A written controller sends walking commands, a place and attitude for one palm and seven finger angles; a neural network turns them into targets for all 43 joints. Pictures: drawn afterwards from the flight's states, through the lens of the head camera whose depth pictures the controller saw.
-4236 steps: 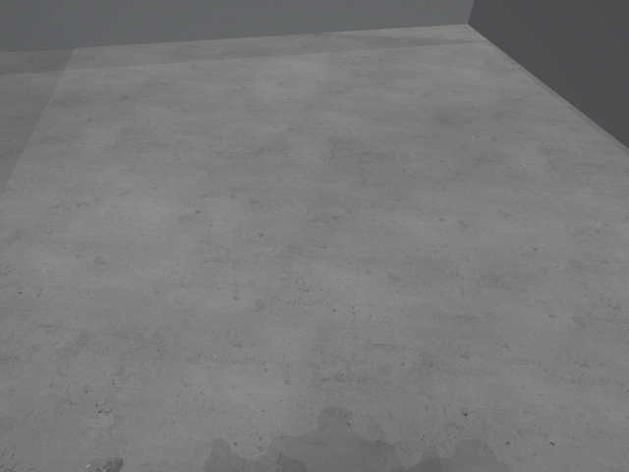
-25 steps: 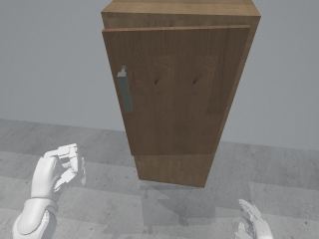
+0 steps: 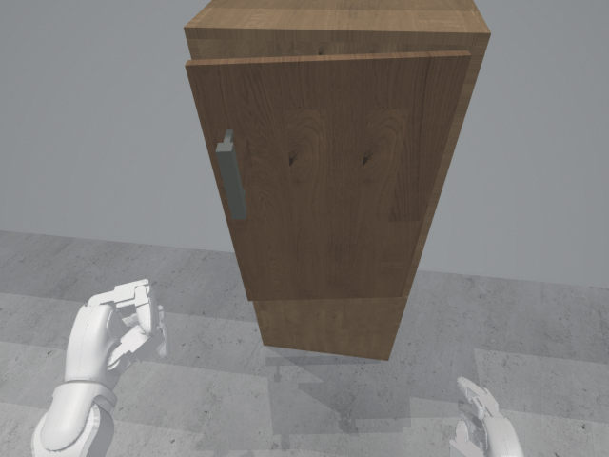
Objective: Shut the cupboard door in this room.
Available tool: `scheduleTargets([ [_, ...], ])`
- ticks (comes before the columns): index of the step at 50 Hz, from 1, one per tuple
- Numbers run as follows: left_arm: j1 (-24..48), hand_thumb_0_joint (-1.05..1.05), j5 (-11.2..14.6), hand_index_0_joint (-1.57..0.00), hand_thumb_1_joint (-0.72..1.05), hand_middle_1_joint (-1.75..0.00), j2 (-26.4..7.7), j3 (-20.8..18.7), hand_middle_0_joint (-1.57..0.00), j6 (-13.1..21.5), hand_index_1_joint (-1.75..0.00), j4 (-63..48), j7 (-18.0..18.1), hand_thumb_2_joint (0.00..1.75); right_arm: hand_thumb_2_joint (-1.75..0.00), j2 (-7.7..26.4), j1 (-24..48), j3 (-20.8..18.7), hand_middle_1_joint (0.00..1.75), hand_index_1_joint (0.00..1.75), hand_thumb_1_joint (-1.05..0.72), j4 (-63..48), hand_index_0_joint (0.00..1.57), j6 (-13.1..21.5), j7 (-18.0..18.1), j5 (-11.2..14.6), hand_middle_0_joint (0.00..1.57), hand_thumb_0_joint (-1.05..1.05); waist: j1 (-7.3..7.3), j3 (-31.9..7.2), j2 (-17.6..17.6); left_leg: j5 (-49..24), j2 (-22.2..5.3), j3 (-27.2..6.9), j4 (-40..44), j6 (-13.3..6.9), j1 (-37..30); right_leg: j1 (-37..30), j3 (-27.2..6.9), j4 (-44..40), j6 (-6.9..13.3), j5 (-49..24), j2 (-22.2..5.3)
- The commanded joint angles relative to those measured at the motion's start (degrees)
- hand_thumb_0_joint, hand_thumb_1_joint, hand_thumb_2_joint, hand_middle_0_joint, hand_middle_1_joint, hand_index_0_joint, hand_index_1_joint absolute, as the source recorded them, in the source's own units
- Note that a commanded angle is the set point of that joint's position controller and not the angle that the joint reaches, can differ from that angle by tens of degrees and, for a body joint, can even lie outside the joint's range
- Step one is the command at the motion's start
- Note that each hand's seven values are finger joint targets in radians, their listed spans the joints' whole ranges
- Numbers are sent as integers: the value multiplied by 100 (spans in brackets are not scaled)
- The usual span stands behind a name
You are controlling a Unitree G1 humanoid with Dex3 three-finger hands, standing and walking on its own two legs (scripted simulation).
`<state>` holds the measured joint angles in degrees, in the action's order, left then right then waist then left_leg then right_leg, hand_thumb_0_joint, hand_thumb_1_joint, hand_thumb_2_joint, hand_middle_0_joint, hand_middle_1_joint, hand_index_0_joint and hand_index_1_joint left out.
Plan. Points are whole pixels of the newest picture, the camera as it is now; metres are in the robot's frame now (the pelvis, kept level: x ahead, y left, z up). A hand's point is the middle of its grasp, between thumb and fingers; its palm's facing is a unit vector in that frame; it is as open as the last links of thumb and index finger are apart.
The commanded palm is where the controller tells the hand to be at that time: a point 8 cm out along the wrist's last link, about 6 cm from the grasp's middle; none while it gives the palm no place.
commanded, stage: bring the fist close to the handle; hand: left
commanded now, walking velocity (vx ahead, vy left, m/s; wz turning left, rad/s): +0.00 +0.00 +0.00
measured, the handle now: (234, 175) +0.51 +0.16 +0.10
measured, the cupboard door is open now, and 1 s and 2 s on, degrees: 9 9 4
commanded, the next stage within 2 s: push the door shut along its arc in 1.34 s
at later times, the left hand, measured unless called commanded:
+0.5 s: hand (207, 265) +0.32 +0.16 +0.10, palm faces +0.09 -1.00 -0.02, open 3.1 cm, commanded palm +0.31 +0.20 +0.11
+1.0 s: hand (251, 214) +0.42 +0.12 +0.10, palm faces +0.10 -0.99 -0.01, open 3.1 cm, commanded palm +0.39 +0.17 +0.11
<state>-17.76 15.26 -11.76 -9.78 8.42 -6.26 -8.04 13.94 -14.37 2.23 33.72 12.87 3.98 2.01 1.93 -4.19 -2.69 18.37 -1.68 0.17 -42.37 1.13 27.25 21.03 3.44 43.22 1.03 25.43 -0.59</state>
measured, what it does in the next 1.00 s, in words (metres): stands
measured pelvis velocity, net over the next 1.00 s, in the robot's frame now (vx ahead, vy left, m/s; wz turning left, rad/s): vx -0.01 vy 0.01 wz -0.03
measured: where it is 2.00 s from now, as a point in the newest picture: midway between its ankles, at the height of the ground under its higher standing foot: outside the picture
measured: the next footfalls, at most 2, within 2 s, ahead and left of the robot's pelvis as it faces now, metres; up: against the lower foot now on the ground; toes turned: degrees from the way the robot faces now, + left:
none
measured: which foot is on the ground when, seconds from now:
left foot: down 0.00-1.00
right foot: down 0.00-1.00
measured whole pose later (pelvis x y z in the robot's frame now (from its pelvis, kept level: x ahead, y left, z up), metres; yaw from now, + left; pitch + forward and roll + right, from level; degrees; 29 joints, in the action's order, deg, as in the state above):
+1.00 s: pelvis -0.01 +0.01 +0.00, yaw -2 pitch +8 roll +0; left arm 31.7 6.5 -8.7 -8.9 13.1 41.6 5.7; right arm 13.8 -17.1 0.1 39.9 4.3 1.3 0.5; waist -2.8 -4.4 -2.1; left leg 17.3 -2.4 1.9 -42.0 0.7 32.4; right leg 27.2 1.6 43.4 0.8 23.8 -0.1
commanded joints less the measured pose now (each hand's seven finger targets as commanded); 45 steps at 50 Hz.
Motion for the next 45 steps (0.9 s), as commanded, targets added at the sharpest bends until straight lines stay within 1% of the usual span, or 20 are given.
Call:
scheduleTargets([
  [1, 1740, 0, -5, -130, 90, -150, -585, -67, -130, 406, -150, -1185, 54, 90, -90, 600, 502, -237, 30, 30, -90, -791, 20, 365, 51, -7, 20, 0, -244, -438, 188, -675, 188, -72, 428, -261, -860, 509, -182, -872, -150, -1427, 95],
  [4, 2129, 0, -170, -130, 90, -150, -514, 132, -130, 374, -150, -1011, 181, 90, -90, 614, 459, -250, 30, 30, -90, -722, 20, 383, 62, -26, 20, 0, -264, -705, 330, -669, 160, -108, 437, -277, -986, 512, -147, -835, -134, -1305, 111],
  [5, 2245, 0, -214, -130, 90, -150, -373, 277, -130, 345, -150, -970, 218, 90, -90, 589, 500, -251, 30, 30, -90, -733, 20, 382, 51, -23, 20, 0, -252, -769, 165, -689, 167, -101, 456, -269, -1034, 500, -138, -811, -121, -1340, 94],
  [9, 2322, 0, -325, -130, 90, -150, -668, -61, -130, 156, -150, -455, 472, 90, -90, 602, 530, -238, 30, 30, -90, -690, 20, 256, 4, -50, 20, 0, -106, -914, 369, -826, 169, -51, 500, -265, -965, 271, -174, -843, -118, -1522, 79],
  [11, 2801, 0, -344, -130, 90, -150, -553, -23, -130, 94, -150, -272, 573, 90, -90, 559, 597, -213, 30, 30, -90, -681, 20, 169, -20, -52, 20, 0, -119, -882, 367, -853, 176, -26, 556, -249, -977, 233, -170, -853, -111, -1599, 68],
  [14, 2813, 0, -356, -130, 90, -150, -753, -336, -130, 66, -150, 29, 707, 90, -90, 564, 592, -236, 30, 30, -90, -668, 20, 47, -42, -74, 20, 0, -7, -1071, 443, -1099, 168, 36, 566, -240, -989, -16, -186, -857, -108, -1938, 76],
  [18, 3487, 0, -410, -130, 90, -150, -448, 7, -130, 205, -150, 158, 715, 90, -90, 554, 589, -261, 30, 30, -90, -636, 20, -29, -82, -57, 20, 0, -123, -1040, 119, -1162, 158, 65, 573, -219, -1152, 118, -169, -825, -84, -2047, 106],
  [19, 3474, 0, -439, -130, 90, -150, -439, 45, -130, 239, -150, 215, 725, 90, -90, 570, 567, -286, 30, 30, -90, -648, 20, -38, -94, -55, 20, 0, -137, -1083, 315, -1219, 138, 67, 554, -232, -1157, 73, -161, -834, -94, -2098, 101],
  [20, 3554, 0, -433, -130, 90, -150, -268, 223, -130, 245, -150, 268, 703, 90, -90, 562, 562, -278, 30, 30, -90, -647, 20, -49, -103, -50, 20, 0, -153, -1083, 182, -1238, 148, 75, 557, -231, -1182, 96, -155, -818, -92, -2160, 102],
  [23, 4075, 0, -458, -130, 90, -150, -235, 286, -130, 250, -150, 620, 742, 90, -90, 598, 491, -295, 30, 30, -90, -553, 20, -100, -95, -41, 20, 0, -248, -978, 356, -1021, 144, 37, 578, -225, -1154, 272, -147, -864, -97, -1907, 125],
  [24, 4116, 0, -495, -130, 90, -150, -395, 164, -130, 234, -150, 812, 786, 90, -90, 628, 476, -313, 30, 30, -90, -519, 20, -125, -82, -37, 20, 0, -257, -912, 492, -938, 126, 41, 580, -231, -1086, 286, -160, -917, -105, -1772, 122],
  [25, 4411, 0, -522, -130, 90, -150, -249, 325, -130, 237, -150, 882, 811, 90, -90, 620, 485, -303, 30, 30, -90, -499, 20, -155, -82, -31, 20, 0, -315, -873, 474, -877, 133, 29, 606, -231, -1093, 358, -156, -924, -105, -1703, 115],
  [28, 5189, 0, -603, -130, 90, -150, -307, 283, -130, 300, -150, 1010, 983, 90, -90, 625, 445, -319, 30, 30, -90, -409, 20, -198, -74, -61, 20, 0, -344, -1169, 191, -884, 145, 19, 566, -220, -1245, 414, -175, -880, -75, -1658, 117],
  [29, 5169, 0, -640, -130, 90, -150, -407, 200, -130, 311, -150, 1172, 1051, 90, -90, 637, 402, -332, 30, 30, -90, -389, 20, -221, -72, -74, 20, 0, -321, -1216, 397, -923, 123, 18, 557, -234, -1210, 361, -179, -885, -90, -1692, 125],
  [33, 5670, 0, -677, -130, 90, -150, -365, 131, -130, 434, -150, 1667, 1196, 90, -90, 617, 334, -343, 30, 30, -90, -301, 20, -318, -107, -100, 20, 0, -311, -1499, 224, -1117, 129, 57, 522, -205, -1275, 307, -172, -795, -69, -1949, 125],
  [34, 5643, 0, -696, -130, 90, -150, -465, 47, -130, 438, -150, 1913, 1229, 90, -90, 641, 288, -351, 30, 30, -90, -280, 20, -350, -110, -100, 20, 0, -312, -1463, 412, -1106, 119, 53, 514, -219, -1188, 284, -177, -822, -81, -1937, 137],
  [39, 6246, 0, -765, -130, 90, -150, -517, -45, -130, 545, -150, 2742, 1285, 90, -90, 667, 109, -386, 30, 30, -90, -201, 20, -485, -151, -120, 20, 0, -382, -1429, 565, -1101, 125, 85, 475, -228, -982, 314, -216, -813, -107, -2070, 137],
  [40, 6432, 0, -768, -130, 90, -150, -422, 34, -130, 568, -150, 2852, 1274, 90, -90, 649, 107, -382, 30, 30, -90, -205, 20, -507, -168, -117, 20, 0, -406, -1436, 365, -1093, 134, 99, 466, -220, -981, 361, -225, -793, -98, -2095, 130],
  [44, 7064, 0, -821, -130, 90, -150, -537, -72, -130, 776, -150, 3232, 1329, 90, -90, 687, -130, -447, 30, 30, -90, -97, 20, -569, -205, -145, 20, 0, -502, -1634, 481, -1194, 123, 83, 359, -237, -982, 416, -226, -734, -100, -2203, 167],
  [45, 7187, 0, -836, -130, 90, -150, -364, 73, -130, 825, -150, 3294, 1325, 90, -90, 663, -130, -453, 30, 30, -90, -103, 20, -574, -227, -150, 20, 0, -525, -1680, 266, -1196, 133, 93, 352, -226, -999, 468, -225, -696, -92, -2225, 165],
])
